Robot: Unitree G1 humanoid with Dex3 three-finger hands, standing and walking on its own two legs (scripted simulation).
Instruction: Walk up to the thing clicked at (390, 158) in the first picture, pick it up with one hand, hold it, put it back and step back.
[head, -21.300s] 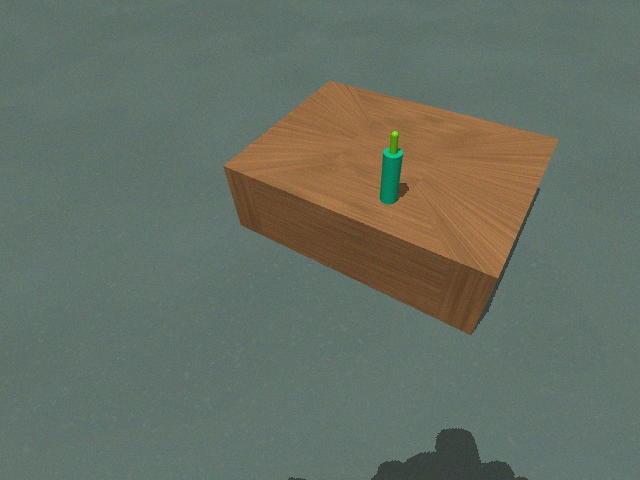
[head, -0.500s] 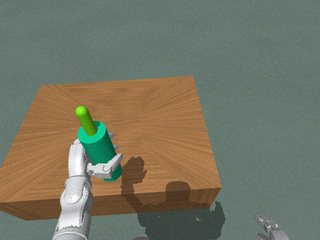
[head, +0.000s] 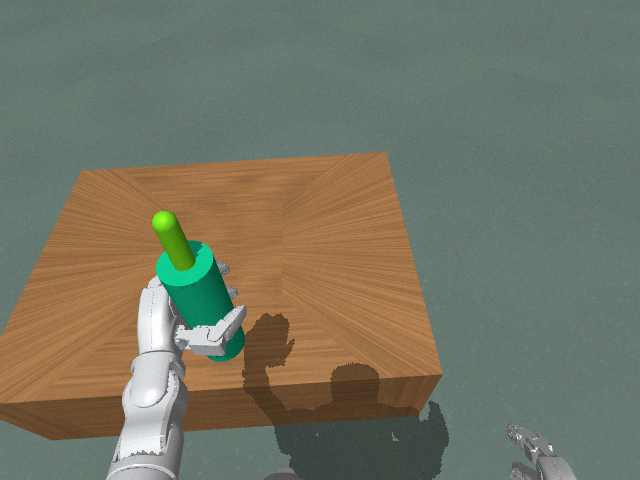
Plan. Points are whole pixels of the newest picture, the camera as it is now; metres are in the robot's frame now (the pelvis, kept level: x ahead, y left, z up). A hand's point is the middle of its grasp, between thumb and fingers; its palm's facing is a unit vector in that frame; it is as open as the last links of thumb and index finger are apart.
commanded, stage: hold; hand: left
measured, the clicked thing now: (199, 292) +0.33 +0.18 +0.08
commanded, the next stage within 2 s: crouch in 0.40 s
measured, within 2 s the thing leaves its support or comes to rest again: neither
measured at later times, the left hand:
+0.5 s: hand (211, 307) +0.33 +0.17 +0.04, palm faces +0.13 -0.99 +0.00, open 8.2 cm
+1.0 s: hand (227, 313) +0.37 +0.18 -0.06, palm faces +0.09 -1.00 +0.00, open 8.2 cm
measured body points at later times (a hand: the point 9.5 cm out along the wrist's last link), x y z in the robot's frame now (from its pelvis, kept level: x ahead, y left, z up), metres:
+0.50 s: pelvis +0.00 +0.00 +0.00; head +0.03 +0.01 +0.45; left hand +0.31 +0.23 +0.05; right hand +0.14 -0.24 -0.10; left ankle +0.05 +0.13 -0.70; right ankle -0.01 -0.14 -0.70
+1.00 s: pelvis -0.01 +0.00 -0.05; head +0.10 +0.03 +0.38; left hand +0.36 +0.24 -0.06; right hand +0.09 -0.26 -0.16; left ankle +0.05 +0.13 -0.70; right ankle -0.01 -0.14 -0.70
